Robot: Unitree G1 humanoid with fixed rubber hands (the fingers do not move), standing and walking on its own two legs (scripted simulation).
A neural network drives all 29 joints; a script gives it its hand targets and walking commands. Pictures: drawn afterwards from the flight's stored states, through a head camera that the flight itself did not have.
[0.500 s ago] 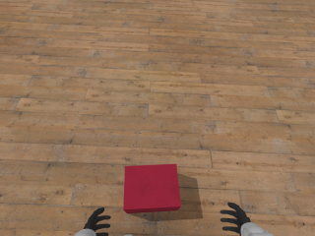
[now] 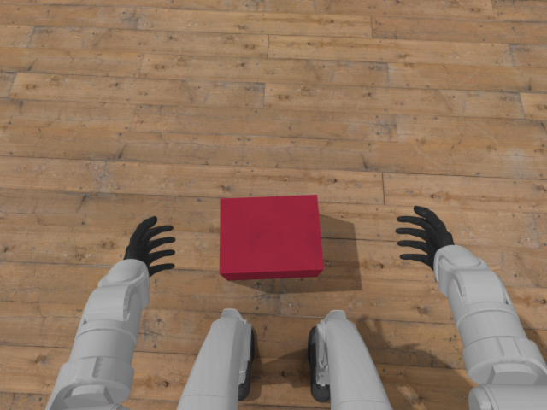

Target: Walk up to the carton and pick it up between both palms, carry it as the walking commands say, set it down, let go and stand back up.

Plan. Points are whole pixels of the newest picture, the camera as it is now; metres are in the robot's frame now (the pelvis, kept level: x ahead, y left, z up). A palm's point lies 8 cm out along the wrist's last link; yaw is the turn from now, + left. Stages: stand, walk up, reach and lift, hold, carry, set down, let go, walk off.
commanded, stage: reach and lift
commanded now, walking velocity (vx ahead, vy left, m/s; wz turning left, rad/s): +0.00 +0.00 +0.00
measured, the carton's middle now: (270, 239) +0.48 +0.04 -0.59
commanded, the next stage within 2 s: none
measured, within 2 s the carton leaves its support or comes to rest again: neither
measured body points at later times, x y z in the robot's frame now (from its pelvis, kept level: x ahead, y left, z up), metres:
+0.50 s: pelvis +0.02 -0.01 -0.03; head +0.31 +0.00 +0.32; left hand +0.47 +0.27 -0.14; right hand +0.52 -0.21 -0.14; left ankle +0.09 +0.12 -0.64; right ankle +0.09 -0.12 -0.64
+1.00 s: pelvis -0.01 +0.00 -0.13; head +0.32 +0.01 +0.18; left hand +0.48 +0.25 -0.26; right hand +0.52 -0.21 -0.26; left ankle +0.09 +0.12 -0.64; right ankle +0.09 -0.12 -0.64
